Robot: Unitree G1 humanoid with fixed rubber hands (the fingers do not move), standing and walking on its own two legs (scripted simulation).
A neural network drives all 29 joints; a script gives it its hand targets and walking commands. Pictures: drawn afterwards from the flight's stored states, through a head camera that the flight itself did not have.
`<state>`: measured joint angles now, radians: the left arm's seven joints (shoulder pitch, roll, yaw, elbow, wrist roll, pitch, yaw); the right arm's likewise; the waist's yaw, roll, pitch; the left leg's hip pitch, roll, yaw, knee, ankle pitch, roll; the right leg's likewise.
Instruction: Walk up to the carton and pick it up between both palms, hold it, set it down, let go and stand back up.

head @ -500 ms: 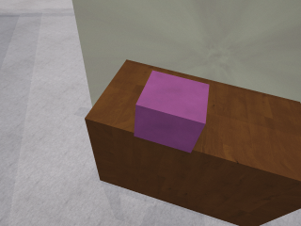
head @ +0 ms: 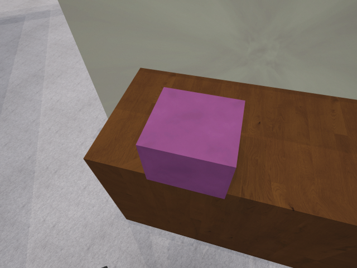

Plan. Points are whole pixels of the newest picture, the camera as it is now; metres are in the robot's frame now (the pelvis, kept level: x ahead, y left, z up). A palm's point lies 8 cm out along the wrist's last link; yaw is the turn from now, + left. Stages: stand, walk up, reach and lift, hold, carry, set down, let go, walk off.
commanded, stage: walk up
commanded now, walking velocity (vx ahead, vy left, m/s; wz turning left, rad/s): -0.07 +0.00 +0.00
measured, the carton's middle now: (193, 141) +0.44 -0.03 -0.04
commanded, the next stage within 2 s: none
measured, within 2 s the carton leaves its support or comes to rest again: neither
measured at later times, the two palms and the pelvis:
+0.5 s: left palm out of the picture -0.02 +0.32 -0.16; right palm out of the picture -0.09 -0.16 -0.10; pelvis -0.09 +0.08 +0.01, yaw +1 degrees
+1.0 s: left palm out of the picture -0.09 +0.27 -0.13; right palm out of the picture -0.18 -0.21 -0.13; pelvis -0.13 +0.03 +0.01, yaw -2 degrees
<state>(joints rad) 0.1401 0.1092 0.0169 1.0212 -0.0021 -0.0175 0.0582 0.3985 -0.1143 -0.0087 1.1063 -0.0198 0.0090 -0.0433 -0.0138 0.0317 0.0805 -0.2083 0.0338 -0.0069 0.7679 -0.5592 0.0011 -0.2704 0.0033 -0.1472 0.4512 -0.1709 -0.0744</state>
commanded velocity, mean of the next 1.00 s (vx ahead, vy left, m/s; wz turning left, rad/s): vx -0.01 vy -0.06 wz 0.00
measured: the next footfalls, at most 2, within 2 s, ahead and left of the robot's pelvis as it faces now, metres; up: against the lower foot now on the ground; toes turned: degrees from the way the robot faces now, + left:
left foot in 0.34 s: -0.05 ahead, +0.15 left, +0.00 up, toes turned +5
right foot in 1.06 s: -0.10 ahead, -0.11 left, +0.00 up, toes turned -7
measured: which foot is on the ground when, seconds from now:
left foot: up 0.00-0.32, down 0.34-1.00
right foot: down 0.00-0.36, up 0.38-1.00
